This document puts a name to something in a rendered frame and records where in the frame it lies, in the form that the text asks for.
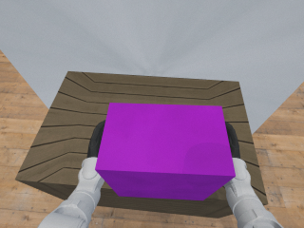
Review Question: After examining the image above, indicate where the robot left forearm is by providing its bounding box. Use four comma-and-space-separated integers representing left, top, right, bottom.
37, 157, 105, 228

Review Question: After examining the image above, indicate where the right robot hand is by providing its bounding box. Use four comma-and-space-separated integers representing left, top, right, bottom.
225, 121, 241, 159

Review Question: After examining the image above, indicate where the robot right forearm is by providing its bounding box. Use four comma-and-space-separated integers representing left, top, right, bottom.
223, 158, 283, 228

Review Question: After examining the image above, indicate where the carton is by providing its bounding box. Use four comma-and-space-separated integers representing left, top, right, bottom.
95, 103, 236, 200

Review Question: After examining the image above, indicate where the left robot upper arm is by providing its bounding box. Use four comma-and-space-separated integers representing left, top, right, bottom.
40, 212, 89, 228

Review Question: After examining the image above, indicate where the pedestal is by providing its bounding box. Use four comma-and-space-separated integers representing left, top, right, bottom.
15, 71, 269, 219

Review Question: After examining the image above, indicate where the left robot hand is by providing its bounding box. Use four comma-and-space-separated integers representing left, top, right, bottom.
86, 120, 106, 158

